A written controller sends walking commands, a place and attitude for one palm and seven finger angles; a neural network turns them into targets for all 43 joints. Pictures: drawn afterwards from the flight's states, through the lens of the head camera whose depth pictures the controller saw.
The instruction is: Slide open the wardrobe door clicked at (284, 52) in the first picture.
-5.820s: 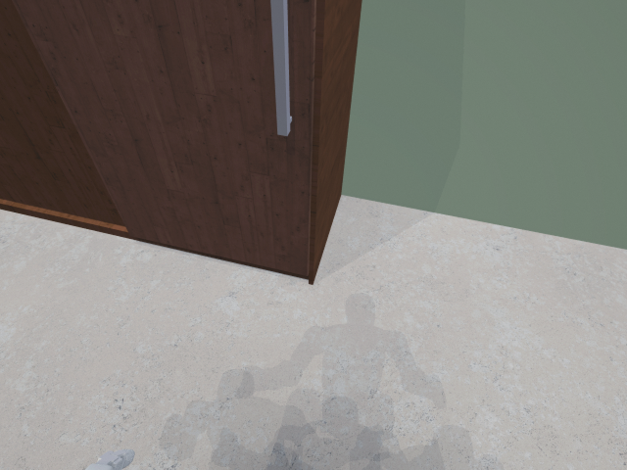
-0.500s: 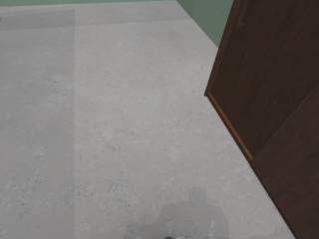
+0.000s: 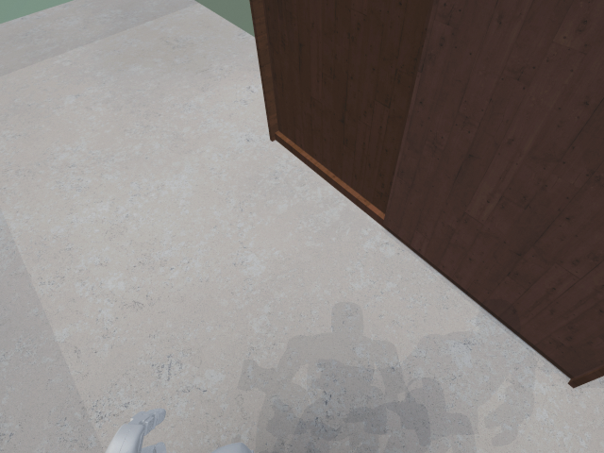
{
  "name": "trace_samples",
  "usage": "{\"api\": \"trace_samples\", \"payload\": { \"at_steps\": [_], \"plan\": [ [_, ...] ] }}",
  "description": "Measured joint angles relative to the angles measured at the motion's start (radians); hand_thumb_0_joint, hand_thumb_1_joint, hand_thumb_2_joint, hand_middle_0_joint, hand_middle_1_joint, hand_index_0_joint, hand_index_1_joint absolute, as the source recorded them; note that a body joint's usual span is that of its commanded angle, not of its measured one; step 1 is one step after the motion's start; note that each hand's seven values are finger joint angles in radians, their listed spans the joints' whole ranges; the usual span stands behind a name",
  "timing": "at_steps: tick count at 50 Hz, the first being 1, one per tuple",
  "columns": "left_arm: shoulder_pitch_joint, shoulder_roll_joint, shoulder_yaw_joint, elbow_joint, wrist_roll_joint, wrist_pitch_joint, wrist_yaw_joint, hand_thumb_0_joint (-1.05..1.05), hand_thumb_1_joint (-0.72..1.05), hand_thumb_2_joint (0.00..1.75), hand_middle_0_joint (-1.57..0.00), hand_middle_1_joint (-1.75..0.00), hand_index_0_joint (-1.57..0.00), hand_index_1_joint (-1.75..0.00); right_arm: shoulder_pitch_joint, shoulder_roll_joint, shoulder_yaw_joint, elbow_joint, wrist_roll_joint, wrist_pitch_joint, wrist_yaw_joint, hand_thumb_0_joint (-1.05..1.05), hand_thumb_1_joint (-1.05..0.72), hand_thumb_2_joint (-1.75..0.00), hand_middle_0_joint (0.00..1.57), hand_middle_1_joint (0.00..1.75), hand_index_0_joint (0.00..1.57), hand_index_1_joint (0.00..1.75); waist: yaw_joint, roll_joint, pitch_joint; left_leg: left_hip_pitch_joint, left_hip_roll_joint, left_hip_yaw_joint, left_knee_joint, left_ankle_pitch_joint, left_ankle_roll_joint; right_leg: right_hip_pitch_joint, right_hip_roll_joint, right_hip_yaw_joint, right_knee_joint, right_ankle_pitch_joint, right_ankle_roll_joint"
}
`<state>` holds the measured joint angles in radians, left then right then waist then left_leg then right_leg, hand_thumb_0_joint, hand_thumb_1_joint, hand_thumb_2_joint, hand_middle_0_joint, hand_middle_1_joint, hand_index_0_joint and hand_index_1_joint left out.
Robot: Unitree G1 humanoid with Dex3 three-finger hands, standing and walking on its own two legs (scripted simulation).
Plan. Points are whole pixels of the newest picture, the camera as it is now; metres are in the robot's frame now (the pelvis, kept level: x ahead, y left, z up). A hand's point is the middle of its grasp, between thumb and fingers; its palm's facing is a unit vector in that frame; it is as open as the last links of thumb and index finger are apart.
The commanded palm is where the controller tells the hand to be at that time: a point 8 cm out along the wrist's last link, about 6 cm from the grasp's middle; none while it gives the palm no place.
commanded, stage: turn to face it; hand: right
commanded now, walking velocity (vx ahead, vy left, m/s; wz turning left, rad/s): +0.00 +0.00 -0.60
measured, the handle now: out of the picture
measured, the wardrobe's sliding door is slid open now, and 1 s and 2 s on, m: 0.00 0.00 0.00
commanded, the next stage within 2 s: take the last steps up to it in 1.38 s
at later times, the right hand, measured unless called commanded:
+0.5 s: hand out of the picture +0.08 -0.19 -0.12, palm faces +0.25 +0.92 -0.31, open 7.3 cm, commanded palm none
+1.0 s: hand out of the picture -0.19 -0.19 -0.18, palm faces +0.60 +0.77 -0.24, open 7.4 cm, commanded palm none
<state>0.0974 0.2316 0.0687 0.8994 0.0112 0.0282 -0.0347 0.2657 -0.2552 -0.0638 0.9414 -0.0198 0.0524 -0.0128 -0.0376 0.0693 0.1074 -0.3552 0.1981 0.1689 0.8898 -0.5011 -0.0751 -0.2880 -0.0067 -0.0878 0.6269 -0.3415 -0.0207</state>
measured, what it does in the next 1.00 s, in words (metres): steps on the spot, turning right: left foot, then right foot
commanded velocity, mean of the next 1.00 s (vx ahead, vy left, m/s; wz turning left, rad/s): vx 0.00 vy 0.00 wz -0.57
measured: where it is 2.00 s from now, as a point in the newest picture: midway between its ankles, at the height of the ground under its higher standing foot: outside the picture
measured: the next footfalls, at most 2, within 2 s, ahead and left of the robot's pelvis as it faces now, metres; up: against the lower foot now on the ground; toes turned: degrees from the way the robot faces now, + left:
left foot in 0.44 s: +0.07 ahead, +0.13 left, +0.00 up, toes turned -13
right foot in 0.92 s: -0.09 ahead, -0.09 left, +0.00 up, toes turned -39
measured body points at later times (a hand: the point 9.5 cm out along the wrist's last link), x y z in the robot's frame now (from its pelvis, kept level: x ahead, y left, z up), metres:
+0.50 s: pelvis -0.01 +0.04 +0.01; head +0.02 +0.06 +0.46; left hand +0.09 +0.28 -0.15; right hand +0.06 -0.24 -0.10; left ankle +0.03 +0.14 -0.72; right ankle -0.02 -0.10 -0.70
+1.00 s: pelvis -0.08 +0.01 +0.00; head -0.08 -0.05 +0.45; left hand +0.17 +0.16 -0.11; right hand -0.22 -0.23 -0.16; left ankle +0.01 +0.14 -0.68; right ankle -0.12 -0.07 -0.72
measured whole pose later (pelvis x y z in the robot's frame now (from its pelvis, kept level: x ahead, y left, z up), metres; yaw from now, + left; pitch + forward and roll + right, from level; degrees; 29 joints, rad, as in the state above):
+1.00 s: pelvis -0.08 +0.01 +0.00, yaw -34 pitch -1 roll +1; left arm 0.13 0.23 0.06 0.91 0.01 0.03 -0.03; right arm 0.26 -0.29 -0.07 0.95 -0.02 0.07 -0.02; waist -0.04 0.07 0.10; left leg -0.41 0.17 0.15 0.93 -0.50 -0.07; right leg -0.29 -0.01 -0.09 0.66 -0.34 -0.06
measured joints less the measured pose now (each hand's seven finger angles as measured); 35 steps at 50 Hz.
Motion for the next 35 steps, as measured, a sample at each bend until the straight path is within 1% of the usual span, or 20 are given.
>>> {"api": "trace_samples", "payload": {
  "at_steps": [2, 4, 6, 8, 11, 14, 18, 20, 21, 22, 23, 24, 25, 26, 28, 30, 32, 35],
  "plan": [
    [0.003, -0.008, -0.008, -0.008, 0.001, -0.012, 0.009, 0.01, 0.91, 0.89, -0.20, -0.30, -0.20, -0.30, -0.013, -0.015, -0.009, 0.010, 0.000, 0.016, -0.005, 0.01, -0.91, -0.90, 0.20, 0.30, 0.20, 0.30, 0.002, -0.006, -0.006, -0.060, -0.040, -0.050, 0.146, -0.022, -0.007, 0.009, -0.002, 0.020, -0.017, 0.009, -0.012],
    [0.012, -0.010, -0.011, -0.011, 0.004, -0.012, 0.019, 0.01, 0.91, 0.89, -0.20, -0.30, -0.20, -0.30, -0.033, -0.022, -0.014, 0.009, 0.001, 0.018, -0.002, 0.01, -0.91, -0.90, 0.20, 0.30, 0.20, 0.30, 0.010, -0.020, -0.011, -0.101, -0.064, -0.080, 0.225, 0.021, -0.012, 0.025, 0.000, 0.046, -0.057, 0.037, -0.014],
    [0.020, -0.009, -0.014, -0.009, 0.005, -0.010, 0.023, 0.01, 0.91, 0.89, -0.20, -0.30, -0.20, -0.30, -0.053, -0.025, -0.017, -0.003, 0.002, 0.010, 0.004, 0.01, -0.91, -0.90, 0.20, 0.30, 0.20, 0.30, 0.014, -0.031, -0.015, -0.128, -0.076, -0.105, 0.250, 0.071, -0.017, 0.040, 0.008, 0.067, -0.096, 0.065, -0.018],
    [0.031, -0.010, -0.016, -0.005, 0.005, -0.007, 0.024, 0.01, 0.91, 0.89, -0.20, -0.30, -0.20, -0.30, -0.071, -0.026, -0.017, -0.018, 0.001, 0.003, 0.006, 0.01, -0.91, -0.90, 0.20, 0.30, 0.20, 0.30, 0.017, -0.038, -0.021, -0.141, -0.082, -0.127, 0.243, 0.108, -0.023, 0.050, 0.019, 0.084, -0.128, 0.087, -0.021],
    [0.053, -0.014, -0.016, 0.000, 0.006, -0.004, 0.022, 0.01, 0.91, 0.89, -0.21, -0.30, -0.20, -0.30, -0.097, -0.024, -0.016, -0.035, 0.001, -0.001, 0.004, 0.01, -0.91, -0.90, 0.20, 0.30, 0.20, 0.30, 0.028, -0.045, -0.031, -0.139, -0.091, -0.152, 0.202, 0.133, -0.029, 0.054, 0.037, 0.109, -0.154, 0.109, -0.023],
    [0.078, -0.018, -0.014, 0.005, 0.009, 0.000, 0.021, 0.01, 0.91, 0.89, -0.21, -0.30, -0.20, -0.30, -0.124, -0.017, -0.013, -0.048, 0.003, 0.000, 0.001, 0.01, -0.91, -0.90, 0.20, 0.30, 0.20, 0.30, 0.046, -0.057, -0.037, -0.114, -0.107, -0.165, 0.124, 0.115, -0.030, 0.046, 0.052, 0.140, -0.160, 0.121, -0.020],
    [0.110, -0.016, -0.006, 0.015, 0.013, 0.008, 0.020, 0.01, 0.91, 0.89, -0.21, -0.30, -0.20, -0.30, -0.158, 0.002, -0.003, -0.068, 0.009, -0.005, -0.003, 0.01, -0.91, -0.90, 0.20, 0.30, 0.20, 0.30, 0.071, -0.081, -0.036, -0.053, -0.140, -0.171, -0.029, 0.079, -0.023, 0.022, 0.066, 0.185, -0.143, 0.128, -0.005],
    [0.123, -0.010, -0.001, 0.023, 0.013, 0.014, 0.019, 0.01, 0.91, 0.89, -0.21, -0.30, -0.20, -0.30, -0.167, 0.015, 0.005, -0.081, 0.014, -0.014, -0.004, 0.01, -0.91, -0.90, 0.20, 0.30, 0.20, 0.30, 0.080, -0.096, -0.035, -0.004, -0.160, -0.168, -0.143, 0.097, -0.016, 0.004, 0.072, 0.209, -0.122, 0.125, 0.007],
    [0.130, -0.007, 0.003, 0.026, 0.011, 0.018, 0.019, 0.01, 0.91, 0.89, -0.21, -0.30, -0.20, -0.30, -0.169, 0.021, 0.010, -0.087, 0.016, -0.021, -0.004, 0.01, -0.91, -0.90, 0.20, 0.30, 0.20, 0.30, 0.082, -0.103, -0.037, 0.029, -0.167, -0.163, -0.220, 0.136, -0.012, -0.008, 0.077, 0.220, -0.105, 0.121, 0.015],
    [0.139, -0.004, 0.007, 0.028, 0.008, 0.021, 0.018, 0.01, 0.91, 0.89, -0.21, -0.30, -0.20, -0.30, -0.166, 0.024, 0.014, -0.096, 0.016, -0.030, -0.004, 0.01, -0.91, -0.90, 0.20, 0.30, 0.20, 0.30, 0.082, -0.104, -0.041, 0.067, -0.168, -0.158, -0.312, 0.201, -0.001, -0.023, 0.085, 0.230, -0.081, 0.112, 0.025],
    [0.141, 0.004, 0.012, 0.034, 0.004, 0.024, 0.018, 0.01, 0.91, 0.89, -0.21, -0.30, -0.20, -0.30, -0.167, 0.035, 0.018, -0.096, 0.012, -0.040, -0.006, 0.01, -0.91, -0.90, 0.20, 0.30, 0.20, 0.30, 0.083, -0.120, -0.035, 0.077, -0.174, -0.144, -0.330, 0.244, 0.031, -0.043, 0.082, 0.235, -0.031, 0.071, 0.033],
    [0.143, 0.010, 0.018, 0.039, 0.003, 0.029, 0.018, 0.01, 0.91, 0.89, -0.21, -0.30, -0.20, -0.30, -0.165, 0.045, 0.026, -0.097, 0.008, -0.045, -0.007, 0.00, -0.91, -0.90, 0.20, 0.30, 0.20, 0.30, 0.087, -0.131, -0.031, 0.079, -0.172, -0.127, -0.318, 0.242, 0.058, -0.073, 0.082, 0.226, 0.053, -0.016, 0.043],
    [0.149, 0.016, 0.024, 0.041, 0.004, 0.035, 0.018, 0.01, 0.91, 0.89, -0.21, -0.30, -0.20, -0.30, -0.159, 0.054, 0.033, -0.098, 0.006, -0.046, -0.007, 0.00, -0.91, -0.90, 0.20, 0.30, 0.20, 0.30, 0.092, -0.135, -0.032, 0.086, -0.160, -0.109, -0.312, 0.228, 0.076, -0.107, 0.086, 0.209, 0.157, -0.079, 0.051],
    [0.155, 0.022, 0.029, 0.045, 0.006, 0.041, 0.016, 0.01, 0.91, 0.89, -0.21, -0.30, -0.20, -0.30, -0.151, 0.063, 0.037, -0.098, 0.005, -0.046, -0.008, 0.00, -0.91, -0.90, 0.20, 0.30, 0.20, 0.30, 0.093, -0.134, -0.035, 0.097, -0.147, -0.095, -0.315, 0.218, 0.086, -0.138, 0.085, 0.186, 0.259, -0.110, 0.057],
    [0.158, 0.034, 0.037, 0.054, 0.010, 0.051, 0.009, 0.01, 0.91, 0.89, -0.20, -0.30, -0.20, -0.30, -0.130, 0.077, 0.042, -0.095, 0.005, -0.043, -0.008, 0.00, -0.91, -0.90, 0.20, 0.30, 0.21, 0.30, 0.090, -0.131, -0.039, 0.121, -0.127, -0.073, -0.338, 0.218, 0.090, -0.185, 0.066, 0.146, 0.430, -0.094, 0.071],
    [0.157, 0.043, 0.041, 0.059, 0.012, 0.055, 0.002, 0.01, 0.91, 0.89, -0.20, -0.30, -0.20, -0.30, -0.112, 0.085, 0.045, -0.088, 0.005, -0.043, -0.008, 0.00, -0.91, -0.90, 0.20, 0.30, 0.21, 0.30, 0.089, -0.129, -0.038, 0.139, -0.113, -0.052, -0.360, 0.230, 0.088, -0.210, 0.037, 0.124, 0.530, -0.050, 0.084],
    [0.154, 0.048, 0.044, 0.061, 0.012, 0.058, -0.001, 0.01, 0.91, 0.89, -0.20, -0.30, -0.19, -0.30, -0.095, 0.089, 0.046, -0.080, 0.003, -0.043, -0.008, 0.00, -0.90, -0.90, 0.20, 0.30, 0.21, 0.30, 0.088, -0.124, -0.036, 0.150, -0.100, -0.027, -0.372, 0.238, 0.087, -0.217, 0.009, 0.115, 0.568, -0.018, 0.097],
    [0.144, 0.050, 0.043, 0.066, 0.013, 0.066, -0.004, 0.01, 0.91, 0.89, -0.20, -0.30, -0.19, -0.30, -0.072, 0.090, 0.046, -0.070, 0.001, -0.042, -0.008, 0.01, -0.90, -0.90, 0.20, 0.30, 0.21, 0.30, 0.078, -0.111, -0.029, 0.154, -0.082, 0.009, -0.377, 0.242, 0.084, -0.205, -0.023, 0.108, 0.553, -0.008, 0.109]
  ]
}}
